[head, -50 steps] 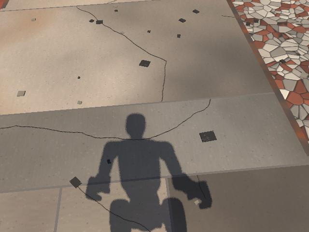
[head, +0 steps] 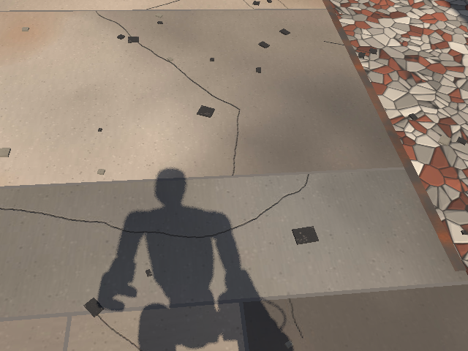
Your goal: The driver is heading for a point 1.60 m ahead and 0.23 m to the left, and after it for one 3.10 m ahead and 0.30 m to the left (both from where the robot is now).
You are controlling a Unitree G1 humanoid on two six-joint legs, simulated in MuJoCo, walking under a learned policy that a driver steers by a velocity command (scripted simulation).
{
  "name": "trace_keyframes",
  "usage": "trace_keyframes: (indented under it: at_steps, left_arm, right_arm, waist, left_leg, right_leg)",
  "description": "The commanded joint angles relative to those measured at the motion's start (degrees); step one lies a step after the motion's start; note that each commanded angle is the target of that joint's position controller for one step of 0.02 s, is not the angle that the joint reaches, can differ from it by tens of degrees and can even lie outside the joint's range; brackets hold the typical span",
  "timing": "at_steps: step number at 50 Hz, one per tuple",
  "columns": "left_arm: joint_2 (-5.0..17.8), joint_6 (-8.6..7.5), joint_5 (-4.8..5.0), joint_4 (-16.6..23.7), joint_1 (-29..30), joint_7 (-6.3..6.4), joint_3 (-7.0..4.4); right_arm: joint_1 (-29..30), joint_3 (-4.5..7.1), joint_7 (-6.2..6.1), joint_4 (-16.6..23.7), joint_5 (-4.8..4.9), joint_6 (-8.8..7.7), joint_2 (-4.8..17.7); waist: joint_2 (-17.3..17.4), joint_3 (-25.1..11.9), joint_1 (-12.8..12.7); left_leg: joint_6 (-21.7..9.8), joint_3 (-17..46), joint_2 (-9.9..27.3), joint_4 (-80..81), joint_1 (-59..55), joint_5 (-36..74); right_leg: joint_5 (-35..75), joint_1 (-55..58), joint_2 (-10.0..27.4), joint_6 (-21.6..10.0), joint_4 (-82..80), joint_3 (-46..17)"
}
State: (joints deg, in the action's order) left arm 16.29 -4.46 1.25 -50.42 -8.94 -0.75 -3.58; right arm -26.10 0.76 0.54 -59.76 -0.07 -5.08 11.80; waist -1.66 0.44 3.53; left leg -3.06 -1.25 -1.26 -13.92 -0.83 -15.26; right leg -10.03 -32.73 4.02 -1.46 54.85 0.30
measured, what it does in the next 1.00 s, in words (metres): walks ahead: right foot, then left foot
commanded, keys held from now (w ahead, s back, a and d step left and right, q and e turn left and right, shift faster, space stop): w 0.54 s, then no key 0.46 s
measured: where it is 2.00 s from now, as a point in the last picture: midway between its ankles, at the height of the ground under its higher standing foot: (229, 342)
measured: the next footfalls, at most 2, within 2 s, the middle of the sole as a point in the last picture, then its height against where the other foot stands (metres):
right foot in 0.24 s outside the picture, level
left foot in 0.74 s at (187, 321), level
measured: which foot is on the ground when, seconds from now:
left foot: down 0.00-0.24, up 0.26-0.72, down 0.74-1.00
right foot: up 0.00-0.22, down 0.24-0.76, up 0.78-1.00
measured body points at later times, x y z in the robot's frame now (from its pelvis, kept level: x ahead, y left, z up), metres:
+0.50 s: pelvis +0.28 -0.05 +0.00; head +0.29 -0.05 +0.45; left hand +0.31 +0.22 -0.14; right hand +0.40 -0.33 -0.12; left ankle +0.34 +0.11 -0.67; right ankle +0.28 -0.13 -0.75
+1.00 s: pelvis +0.48 +0.01 -0.01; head +0.51 +0.01 +0.44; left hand +0.55 +0.27 -0.16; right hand +0.60 -0.24 -0.14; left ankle +0.57 +0.09 -0.75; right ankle +0.49 -0.15 -0.72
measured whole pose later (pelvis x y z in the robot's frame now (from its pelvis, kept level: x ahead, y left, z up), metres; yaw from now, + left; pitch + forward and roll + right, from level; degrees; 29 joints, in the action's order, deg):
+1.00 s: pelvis +0.48 +0.01 -0.01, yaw +0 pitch +1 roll +0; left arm 15.1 0.7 0.0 -56.7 -10.8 2.5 -1.9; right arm -7.3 1.0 0.7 -52.2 -1.5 -2.6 12.5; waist -1.6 2.8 0.0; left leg -3.8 -3.0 -2.4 -24.4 20.1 -5.0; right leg -22.4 -21.8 3.4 2.4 43.4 -2.4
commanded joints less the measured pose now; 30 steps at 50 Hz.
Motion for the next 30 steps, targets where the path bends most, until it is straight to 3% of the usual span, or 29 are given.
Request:
trace_keyframes:
  at_steps: [1, 5, 8, 10, 11, 12, 13, 14, 15, 16, 17, 18, 19, 20, 22, 26, 30]
  left_arm:
    - [-0.3, -0.77, -0.08, 6.3, 10.7, -0.58, 0.75]
    - [0.1, -0.95, 0.45, 8.7, 17.2, -1.39, 1.3]
    - [1.8, -1.39, 0.55, 9.9, 18.5, -2.12, 1.03]
    - [4.4, -1.54, 0.39, 9.1, 13.9, -2.11, -0.12]
    - [6.4, -1.41, 0.46, 7.0, 6.6, -1.75, -1.26]
    - [8.6, -1.06, 0.59, 3.9, -3.5, -1.15, -2.55]
    - [12.7, -0.56, -0.23, 1.7, -13.9, -0.38, -3.49]
    - [13.6, -0.66, -0.78, 0.4, -15.4, -1.17, -3.23]
    - [7.7, -0.92, -0.24, 0.5, -11.8, -1.27, -1.78]
    - [5.7, -1.25, -0.19, 1.3, -6.3, -1.13, -1.11]
    - [4.9, -1.67, -0.54, 2.0, -1.9, -1.28, -0.78]
    - [3.7, -2.0, -1.15, 2.1, 0.2, -1.51, -0.45]
    - [2.7, -2.24, -1.78, 1.7, 0.9, -1.59, -0.13]
    - [2.4, -2.36, -1.63, 1.2, 0.7, -1.71, -0.03]
    - [3.4, -2.67, -1.14, -0.2, -0.8, -1.41, -0.09]
    - [6.3, -2.26, -1.14, -1.8, -4.8, 0.23, -0.55]
    - [7.2, -1.4, -0.91, -3.8, -9.5, 0.91, -0.32]
  right_arm:
    - [-1.8, 1.33, -1.18, 2.2, -0.19, 0.31, 9.2]
    - [-4.4, 1.7, -1.69, 1.5, 0.39, 0.33, 10.4]
    - [-4.1, 2.33, -1.81, 1.3, 0.96, 0.63, 10.8]
    - [-2.5, 2.99, -1.84, 1.9, 0.65, 1.15, 12.2]
    - [-1.5, 3.16, -1.82, 2.3, 0.32, 1.71, 12.5]
    - [-0.8, 2.91, -1.79, 3.0, -0.06, 2.11, 12.0]
    - [-1.9, 1.89, -1.75, 4.6, -1.26, 1.99, 9.4]
    - [-9.9, -0.3, -0.89, 4.2, -0.14, 0.72, 0.4]
    - [-3.5, 1.28, -0.61, 4.8, 1.67, -0.9, 7.5]
    - [2.7, 2.26, -0.51, 7.1, 3.16, -1.84, 10.4]
    - [5.4, 2.29, -0.96, 7.5, 2.89, -2.24, 10.1]
    - [6.2, 2.82, -1.28, 7.5, 2.04, -2.01, 9.8]
    - [4.5, 2.86, -1.27, 7.3, 1.66, -1.32, 8.6]
    - [3.7, 2.79, -1.27, 7.3, 1.51, -0.65, 7.3]
    - [5.4, 2.84, -1.39, 8.4, 1.13, 0.37, 6.6]
    - [15.6, 2.84, -1.33, 12.5, 0.24, 0.42, 7.1]
    - [24.2, 1.85, -0.29, 14.8, 0.09, -0.49, 5.4]
  waist:
    - [6.3, 6.1, 1.0]
    - [7.4, 8.5, 2.0]
    - [7.3, 8.4, 0.0]
    - [8.8, 3.5, -3.6]
    - [9.6, -1.4, -7.5]
    - [9.1, -7.4, -12.2]
    - [0.6, -16.0, -14.2]
    - [-15.0, -24.4, -8.5]
    - [-8.5, -16.4, -10.3]
    - [-5.9, -7.1, -8.7]
    - [0.1, -3.4, -6.6]
    - [1.1, -1.3, -4.8]
    - [-0.5, -1.6, -2.8]
    - [-1.3, -1.4, -2.0]
    - [-1.6, 0.9, -1.4]
    - [-0.3, 3.9, -3.7]
    - [0.1, 4.0, -6.7]
  left_leg:
    - [-6.3, 7.9, 11.9, 7.2, -0.5, 21.7]
    - [-6.8, 6.0, 12.9, 9.5, 1.9, 19.4]
    - [-6.0, 5.3, 15.5, 6.8, -3.3, 25.9]
    - [-4.9, 4.4, 16.1, -0.3, -6.5, 44.6]
    - [-3.9, 3.1, 15.1, -8.8, -6.1, 54.0]
    - [-2.3, 1.9, 12.8, -20.8, -0.2, 53.8]
    - [-1.0, 0.5, 8.5, -39.6, 14.3, 31.1]
    - [1.7, 5.2, -2.7, -57.9, 32.9, -16.2]
    - [0.3, 10.3, 0.2, -63.7, 38.8, -16.5]
    - [-0.7, 8.3, 3.0, -63.5, 41.5, -11.0]
    - [-0.6, 7.2, 6.0, -60.7, 38.5, -5.5]
    - [-0.2, 6.6, 7.8, -57.9, 35.9, -2.5]
    - [0.0, 7.0, 9.3, -56.3, 32.3, -0.8]
    - [0.3, 6.7, 9.7, -54.5, 30.9, -0.5]
    - [1.5, 5.7, 10.7, -50.6, 32.1, 0.3]
    - [3.7, 4.5, 11.0, -36.2, 38.7, 12.5]
    - [3.8, 0.3, 6.3, -21.1, 31.8, 23.1]
  right_leg:
    - [6.6, -8.7, -0.1, 1.7, -10.6, 1.6]
    - [12.6, -2.9, -2.0, 1.2, -21.1, 2.8]
    - [11.2, -1.7, -2.2, -1.2, -24.8, 1.5]
    - [8.0, 6.0, -4.6, -3.3, -24.8, 2.7]
    - [7.0, 15.1, -6.4, -4.8, -24.7, 3.8]
    - [7.8, 29.2, -5.6, -6.7, -24.8, 2.8]
    - [3.9, 47.5, 6.7, -10.4, -23.3, -12.3]
    - [-12.2, 60.6, 19.0, -19.9, -33.7, -42.0]
    - [-17.0, 54.0, 16.2, -16.8, -39.3, -42.6]
    - [-12.6, 44.5, 14.5, -14.4, -40.7, -32.9]
    - [-3.9, 35.6, 12.6, -13.3, -42.3, -26.2]
    - [2.3, 29.6, 10.4, -12.6, -43.5, -20.6]
    - [4.3, 26.0, 8.8, -12.2, -45.1, -17.1]
    - [4.9, 23.9, 8.1, -12.5, -46.4, -15.2]
    - [6.1, 20.2, 7.7, -13.2, -48.8, -12.0]
    - [8.1, 21.3, 6.6, -12.6, -50.6, -8.2]
    - [20.8, 22.0, 3.9, -9.9, -47.5, -2.2]
Keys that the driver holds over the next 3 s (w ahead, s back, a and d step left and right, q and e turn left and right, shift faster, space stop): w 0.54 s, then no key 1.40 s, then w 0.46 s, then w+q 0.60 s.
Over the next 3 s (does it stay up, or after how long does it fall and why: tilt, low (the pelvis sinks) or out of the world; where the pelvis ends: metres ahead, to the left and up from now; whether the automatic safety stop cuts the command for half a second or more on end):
stays up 0.96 0.03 0.00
